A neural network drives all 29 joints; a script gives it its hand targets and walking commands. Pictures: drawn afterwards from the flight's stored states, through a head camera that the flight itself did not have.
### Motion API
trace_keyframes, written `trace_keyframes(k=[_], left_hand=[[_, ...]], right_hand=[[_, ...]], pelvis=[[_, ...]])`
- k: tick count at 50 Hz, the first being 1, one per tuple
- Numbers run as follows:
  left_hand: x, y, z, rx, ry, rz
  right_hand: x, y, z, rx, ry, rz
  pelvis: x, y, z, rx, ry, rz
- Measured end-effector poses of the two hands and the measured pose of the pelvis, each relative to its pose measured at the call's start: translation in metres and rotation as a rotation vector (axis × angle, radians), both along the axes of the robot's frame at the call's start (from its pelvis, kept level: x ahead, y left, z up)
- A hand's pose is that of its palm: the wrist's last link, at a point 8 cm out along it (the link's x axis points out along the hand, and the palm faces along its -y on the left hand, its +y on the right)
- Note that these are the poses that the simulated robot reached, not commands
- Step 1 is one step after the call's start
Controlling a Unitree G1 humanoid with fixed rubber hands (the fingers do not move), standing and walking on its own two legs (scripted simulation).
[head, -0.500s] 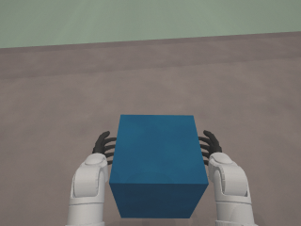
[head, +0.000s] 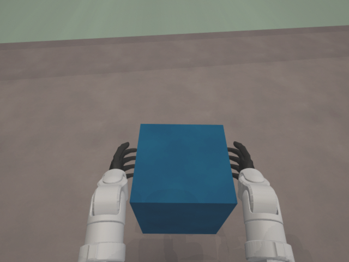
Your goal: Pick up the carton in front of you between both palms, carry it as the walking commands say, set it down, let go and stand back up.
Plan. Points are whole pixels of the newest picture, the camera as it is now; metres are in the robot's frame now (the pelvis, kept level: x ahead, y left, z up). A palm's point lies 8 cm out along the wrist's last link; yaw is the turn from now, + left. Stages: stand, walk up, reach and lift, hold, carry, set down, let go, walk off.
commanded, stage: carry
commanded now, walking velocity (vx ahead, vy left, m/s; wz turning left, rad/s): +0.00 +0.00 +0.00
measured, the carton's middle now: (180, 182) +0.32 +0.00 -0.04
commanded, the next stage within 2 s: hold in 0.04 s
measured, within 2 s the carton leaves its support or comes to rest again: neither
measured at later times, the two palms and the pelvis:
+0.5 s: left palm (125, 183) +0.27 +0.13 +0.04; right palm (260, 192) +0.25 -0.17 +0.05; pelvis -0.03 +0.00 +0.01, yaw -5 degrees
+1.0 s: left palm (133, 184) +0.34 +0.13 -0.10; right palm (237, 192) +0.30 -0.16 -0.08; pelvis -0.05 +0.03 -0.03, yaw -8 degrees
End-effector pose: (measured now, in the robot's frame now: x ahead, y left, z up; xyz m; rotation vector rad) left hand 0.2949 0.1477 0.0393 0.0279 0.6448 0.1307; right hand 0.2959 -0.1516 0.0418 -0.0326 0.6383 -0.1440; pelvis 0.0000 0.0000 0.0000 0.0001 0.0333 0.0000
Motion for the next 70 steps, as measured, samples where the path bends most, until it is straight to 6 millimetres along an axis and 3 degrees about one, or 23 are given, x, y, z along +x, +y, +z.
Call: trace_keyframes(k=[16,24,29,37,43,49,56,70], left_hand=[[-0.022,-0.024,-0.001,0.0,0.012,-0.066],[-0.027,-0.022,0.001,-0.007,0.005,-0.084],[-0.018,-0.019,0.0,-0.031,0.007,-0.094],[0.015,-0.023,-0.015,-0.083,0.023,-0.101],[0.034,-0.024,-0.055,-0.066,0.052,-0.125],[0.042,-0.015,-0.123,-0.036,0.047,-0.126],[0.052,-0.012,-0.198,-0.037,0.013,-0.116],[0.089,-0.003,-0.259,-0.046,0.006,-0.111]], right_hand=[[-0.037,-0.024,0.004,-0.022,0.014,-0.047],[-0.049,-0.021,0.005,-0.016,0.007,-0.072],[-0.048,-0.018,0.004,-0.01,0.007,-0.102],[-0.028,-0.02,-0.009,-0.005,0.02,-0.151],[-0.01,-0.02,-0.045,-0.039,0.054,-0.144],[0.006,-0.012,-0.11,-0.044,0.053,-0.119],[0.022,-0.009,-0.182,-0.014,0.016,-0.127],[0.057,-0.001,-0.244,0.047,-0.003,-0.17]], pelvis=[[-0.021,-0.007,0.011,0.002,-0.129,-0.047],[-0.031,0.002,0.01,-0.004,-0.153,-0.083],[-0.034,0.011,0.008,-0.007,-0.155,-0.112],[-0.035,0.027,0.0,-0.006,-0.12,-0.146],[-0.038,0.034,-0.011,-0.001,-0.005,-0.151],[-0.048,0.035,-0.03,-0.006,0.178,-0.136],[-0.058,0.028,-0.068,-0.01,0.411,-0.127],[-0.068,0.013,-0.142,-0.002,0.61,-0.145]])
